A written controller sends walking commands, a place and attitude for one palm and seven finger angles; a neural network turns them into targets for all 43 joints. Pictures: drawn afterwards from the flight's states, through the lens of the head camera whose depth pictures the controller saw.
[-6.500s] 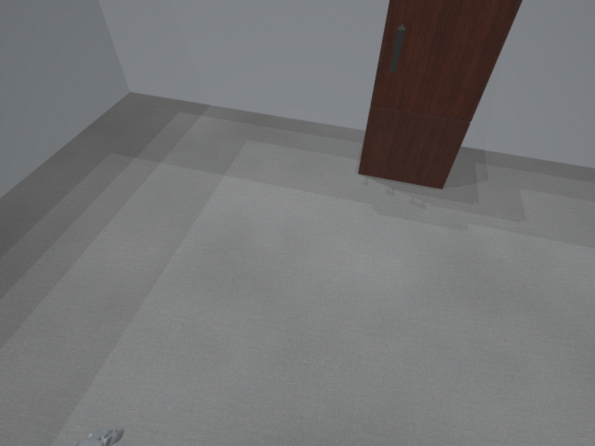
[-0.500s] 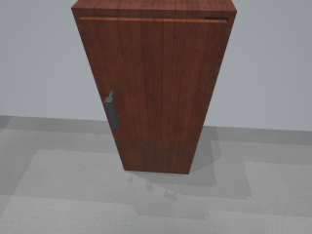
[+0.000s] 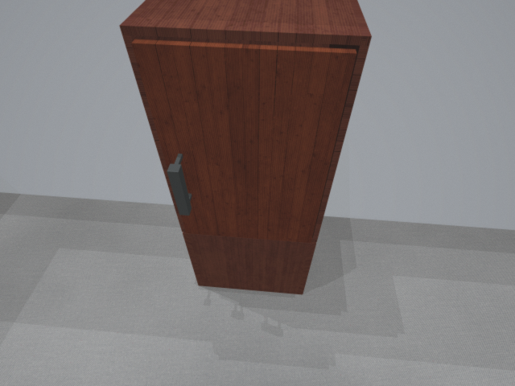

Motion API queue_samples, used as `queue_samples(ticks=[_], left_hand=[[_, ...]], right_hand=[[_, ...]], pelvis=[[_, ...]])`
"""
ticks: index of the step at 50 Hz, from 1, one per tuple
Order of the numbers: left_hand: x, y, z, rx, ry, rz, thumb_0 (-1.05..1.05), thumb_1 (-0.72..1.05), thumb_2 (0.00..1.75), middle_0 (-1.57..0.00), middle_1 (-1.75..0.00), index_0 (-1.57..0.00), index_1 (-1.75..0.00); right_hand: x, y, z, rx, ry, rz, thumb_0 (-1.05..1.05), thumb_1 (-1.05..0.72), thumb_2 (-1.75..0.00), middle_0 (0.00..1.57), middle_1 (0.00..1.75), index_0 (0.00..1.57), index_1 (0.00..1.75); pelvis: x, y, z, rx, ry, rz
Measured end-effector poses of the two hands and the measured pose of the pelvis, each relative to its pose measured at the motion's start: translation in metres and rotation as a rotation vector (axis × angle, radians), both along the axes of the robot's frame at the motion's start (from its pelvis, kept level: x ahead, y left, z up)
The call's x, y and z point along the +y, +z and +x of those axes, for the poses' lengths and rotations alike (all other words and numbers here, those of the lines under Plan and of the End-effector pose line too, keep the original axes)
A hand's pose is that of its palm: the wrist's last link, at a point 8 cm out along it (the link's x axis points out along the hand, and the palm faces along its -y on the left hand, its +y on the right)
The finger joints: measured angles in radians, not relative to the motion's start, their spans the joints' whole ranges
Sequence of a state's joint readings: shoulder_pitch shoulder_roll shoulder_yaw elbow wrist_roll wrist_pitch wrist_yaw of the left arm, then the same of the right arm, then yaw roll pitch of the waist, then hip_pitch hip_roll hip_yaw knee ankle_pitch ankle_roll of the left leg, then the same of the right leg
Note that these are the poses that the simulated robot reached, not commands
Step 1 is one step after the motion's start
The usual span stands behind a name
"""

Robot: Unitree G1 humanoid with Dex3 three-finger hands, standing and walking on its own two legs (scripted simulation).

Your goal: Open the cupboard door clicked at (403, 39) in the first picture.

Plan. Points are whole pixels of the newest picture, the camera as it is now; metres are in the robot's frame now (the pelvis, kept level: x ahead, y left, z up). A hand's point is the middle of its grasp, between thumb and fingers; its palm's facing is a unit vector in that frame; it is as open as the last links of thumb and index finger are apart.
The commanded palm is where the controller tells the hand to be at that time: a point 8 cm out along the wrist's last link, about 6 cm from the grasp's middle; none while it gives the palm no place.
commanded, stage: come to a stop and stand still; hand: left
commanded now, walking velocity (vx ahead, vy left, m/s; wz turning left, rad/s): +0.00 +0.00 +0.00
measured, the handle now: (182, 184) +0.58 +0.22 -0.09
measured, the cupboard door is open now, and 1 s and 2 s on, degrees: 0 0 0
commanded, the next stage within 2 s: look again from close up in 0.06 s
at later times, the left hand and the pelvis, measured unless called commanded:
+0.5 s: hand out of the picture +0.02 +0.22 -0.18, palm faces +0.04 -0.98 -0.21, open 7.4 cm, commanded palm none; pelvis +0.01 +0.05 -0.01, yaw +0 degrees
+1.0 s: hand (126, 309) +0.23 +0.23 -0.02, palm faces +0.16 -0.99 -0.05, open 7.8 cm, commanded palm +0.14 +0.28 -0.08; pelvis +0.00 +0.03 -0.03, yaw +0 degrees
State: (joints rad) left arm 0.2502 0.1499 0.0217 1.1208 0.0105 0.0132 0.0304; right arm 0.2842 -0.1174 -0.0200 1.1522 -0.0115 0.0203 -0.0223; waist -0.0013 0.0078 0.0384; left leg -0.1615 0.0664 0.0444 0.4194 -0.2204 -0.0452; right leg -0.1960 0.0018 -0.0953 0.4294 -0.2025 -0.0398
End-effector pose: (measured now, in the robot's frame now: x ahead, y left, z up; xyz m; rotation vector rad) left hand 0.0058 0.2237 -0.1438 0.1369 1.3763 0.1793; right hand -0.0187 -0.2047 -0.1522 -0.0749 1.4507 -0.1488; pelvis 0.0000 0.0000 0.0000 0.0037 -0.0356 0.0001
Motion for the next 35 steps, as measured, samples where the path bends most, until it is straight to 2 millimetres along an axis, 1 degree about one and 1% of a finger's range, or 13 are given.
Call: queue_samples(ticks=[5, 9, 13, 16, 20, 25, 30, 35], left_hand=[[-0.007, -0.003, -0.020, 0.050, 0.014, -0.028, 0.01, 0.91, 0.90, -0.20, -0.30, -0.20, -0.30], [-0.011, -0.005, -0.030, 0.072, 0.016, -0.043, 0.01, 0.91, 0.90, -0.20, -0.30, -0.20, -0.30], [-0.003, -0.009, -0.032, 0.061, -0.006, -0.047, 0.01, 0.91, 0.90, -0.20, -0.30, -0.20, -0.30], [0.009, -0.010, -0.026, 0.045, -0.012, -0.038, 0.01, 0.90, 0.90, -0.20, -0.30, -0.20, -0.30], [0.028, -0.007, -0.010, -0.004, -0.012, -0.014, 0.01, 0.91, 0.90, -0.20, -0.30, -0.20, -0.30], [0.046, -0.001, 0.007, -0.050, -0.018, 0.015, 0.01, 0.91, 0.90, -0.20, -0.30, -0.20, -0.30], [0.053, 0.002, 0.014, -0.052, -0.028, 0.025, 0.01, 0.91, 0.90, -0.19, -0.30, -0.20, -0.30], [0.052, 0.001, 0.014, -0.036, -0.030, 0.017, 0.01, 0.91, 0.90, -0.19, -0.30, -0.20, -0.30]], right_hand=[[0.002, 0.002, -0.007, 0.015, -0.001, -0.007, 0.00, -0.91, -0.90, 0.20, 0.30, 0.20, 0.29], [0.005, 0.004, -0.011, 0.027, 0.000, -0.012, 0.00, -0.91, -0.90, 0.19, 0.30, 0.20, 0.29], [0.009, -0.001, -0.005, -0.008, 0.007, -0.019, 0.00, -0.91, -0.90, 0.19, 0.30, 0.19, 0.29], [0.019, -0.003, 0.002, -0.054, 0.010, -0.018, 0.00, -0.91, -0.90, 0.19, 0.30, 0.19, 0.29], [0.034, -0.004, 0.010, -0.085, 0.027, -0.008, 0.01, -0.92, -0.90, 0.19, 0.30, 0.19, 0.29], [0.042, -0.004, 0.014, -0.086, 0.037, -0.002, 0.02, -0.94, -0.90, 0.20, 0.30, 0.20, 0.29], [0.043, -0.002, 0.017, -0.087, 0.037, -0.007, 0.02, -0.93, -0.90, 0.20, 0.30, 0.20, 0.29], [0.040, 0.000, 0.022, -0.086, 0.039, -0.016, 0.01, -0.92, -0.90, 0.20, 0.30, 0.20, 0.29]], pelvis=[[0.002, 0.000, -0.002, 0.007, -0.003, -0.001], [0.007, 0.000, -0.001, 0.014, -0.004, -0.006], [0.019, -0.006, -0.003, 0.020, 0.000, -0.027], [0.028, -0.008, 0.000, 0.017, 0.001, -0.019], [0.038, -0.007, 0.003, 0.013, 0.002, -0.010], [0.046, -0.006, 0.006, 0.013, -0.001, 0.000], [0.049, -0.004, 0.009, 0.017, -0.005, 0.005], [0.050, -0.004, 0.011, 0.016, -0.007, 0.006]])
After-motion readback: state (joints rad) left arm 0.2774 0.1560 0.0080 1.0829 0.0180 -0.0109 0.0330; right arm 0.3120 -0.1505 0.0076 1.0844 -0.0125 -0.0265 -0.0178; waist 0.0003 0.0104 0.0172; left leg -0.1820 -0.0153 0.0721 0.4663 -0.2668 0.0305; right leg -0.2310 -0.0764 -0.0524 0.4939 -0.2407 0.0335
